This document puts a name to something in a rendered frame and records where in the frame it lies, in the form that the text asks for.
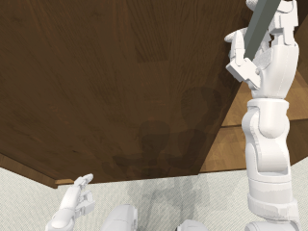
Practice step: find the right robot forearm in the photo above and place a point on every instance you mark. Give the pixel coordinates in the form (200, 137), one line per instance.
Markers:
(267, 159)

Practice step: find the right robot upper arm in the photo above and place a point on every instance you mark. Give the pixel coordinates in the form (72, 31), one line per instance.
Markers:
(267, 226)

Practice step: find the right robot thigh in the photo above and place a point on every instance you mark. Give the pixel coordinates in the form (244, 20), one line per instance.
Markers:
(192, 225)

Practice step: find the left robot hand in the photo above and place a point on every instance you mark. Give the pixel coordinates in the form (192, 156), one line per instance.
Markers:
(80, 203)

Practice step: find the handle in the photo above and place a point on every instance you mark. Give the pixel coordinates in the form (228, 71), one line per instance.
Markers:
(258, 26)

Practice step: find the wardrobe door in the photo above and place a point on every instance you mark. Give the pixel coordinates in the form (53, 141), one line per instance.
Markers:
(124, 90)
(17, 155)

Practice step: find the right robot hand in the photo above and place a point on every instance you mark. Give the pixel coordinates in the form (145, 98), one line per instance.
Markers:
(276, 63)

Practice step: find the robot thigh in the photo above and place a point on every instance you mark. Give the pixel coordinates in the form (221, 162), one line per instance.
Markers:
(123, 217)
(192, 225)

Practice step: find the left robot forearm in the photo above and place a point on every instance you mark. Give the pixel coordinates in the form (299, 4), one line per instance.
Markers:
(63, 220)

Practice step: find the left robot thigh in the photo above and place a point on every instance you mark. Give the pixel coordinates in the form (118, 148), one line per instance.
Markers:
(123, 217)

